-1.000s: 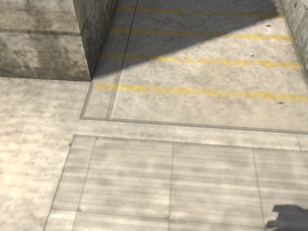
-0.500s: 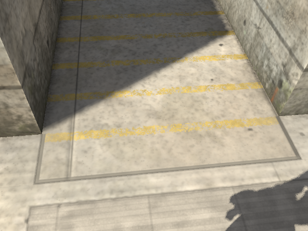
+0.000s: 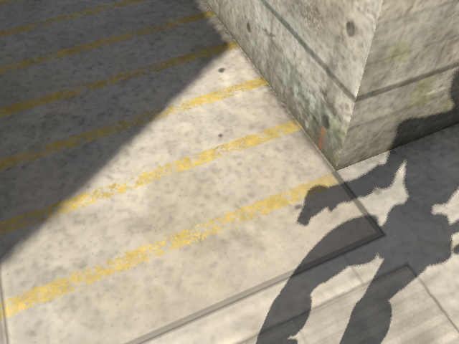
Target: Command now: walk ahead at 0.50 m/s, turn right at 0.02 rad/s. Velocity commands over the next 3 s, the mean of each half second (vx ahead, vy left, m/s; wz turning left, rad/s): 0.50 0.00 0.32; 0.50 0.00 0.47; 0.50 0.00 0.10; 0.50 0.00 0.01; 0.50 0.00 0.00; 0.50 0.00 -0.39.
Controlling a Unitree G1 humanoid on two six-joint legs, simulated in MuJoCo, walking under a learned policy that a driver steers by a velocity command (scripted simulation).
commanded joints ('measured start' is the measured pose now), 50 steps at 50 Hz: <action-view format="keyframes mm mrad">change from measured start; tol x32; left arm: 1 27 93 28 -37 12 -39 4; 41 -231 94 4 -94 3 -68 27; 50 170 139 40 3 -7 -70 19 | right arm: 1 57 -97 -27 -36 -5 13 -3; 50 89 -134 -27 -194 2 31 -12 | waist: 1 0 -77 -121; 17 96 -58 50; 24 -32 257 -419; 50 110 -139 -163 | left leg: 1 -165 79 -66 -25 122 5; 17 -362 -36 29 -606 370 43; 22 252 -179 92 -702 275 173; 24 838 242 -823 -852 198 466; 33 189 18 -271 -1011 547 291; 44 338 51 -378 -835 371 180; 50 -366 -128 -184 83 -96 25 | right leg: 1 221 -282 285 -323 240 -159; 15 466 -308 -54 -377 436 -60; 21 495 -315 -124 42 1097 -9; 22 367 -270 -142 274 976 25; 24 -300 36 64 916 -400 106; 25 -405 -35 208 939 -346 77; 39 -141 -64 102 52 273 164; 46 175 -99 127 -84 174 17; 48 708 -446 786 -181 -77 -223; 50 546 -406 701 -252 -310 -157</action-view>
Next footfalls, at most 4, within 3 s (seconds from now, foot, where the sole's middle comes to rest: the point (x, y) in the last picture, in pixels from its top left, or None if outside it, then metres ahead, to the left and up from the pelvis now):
0.44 left None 0.39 0.16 -0.77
0.92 right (217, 256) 0.72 0.08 -0.77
1.44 left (111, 227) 0.84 0.43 -0.77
1.98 right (141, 143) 1.21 0.37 -0.77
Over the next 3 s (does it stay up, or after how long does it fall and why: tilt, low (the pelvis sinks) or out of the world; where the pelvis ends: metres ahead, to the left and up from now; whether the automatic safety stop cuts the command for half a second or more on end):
stays up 1.48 0.65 0.00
